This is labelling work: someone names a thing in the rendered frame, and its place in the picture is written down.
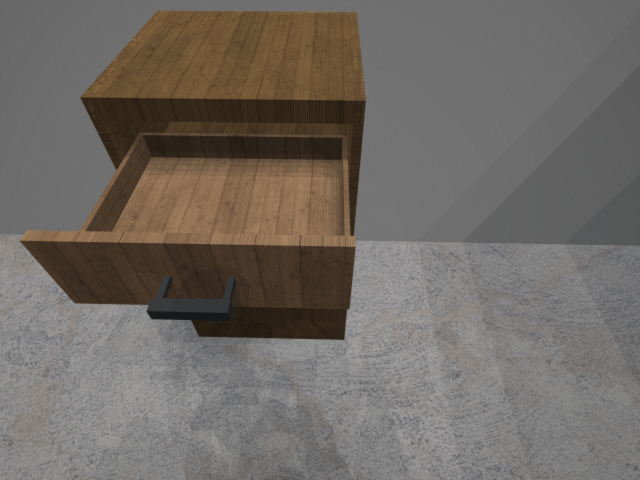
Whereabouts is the handle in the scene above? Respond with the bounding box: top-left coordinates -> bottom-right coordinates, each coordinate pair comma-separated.
147,276 -> 236,321

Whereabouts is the drawer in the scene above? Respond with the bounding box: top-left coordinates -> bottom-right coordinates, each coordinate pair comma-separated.
20,133 -> 356,309

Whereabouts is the cabinet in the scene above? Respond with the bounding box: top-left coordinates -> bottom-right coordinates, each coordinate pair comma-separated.
80,11 -> 366,340

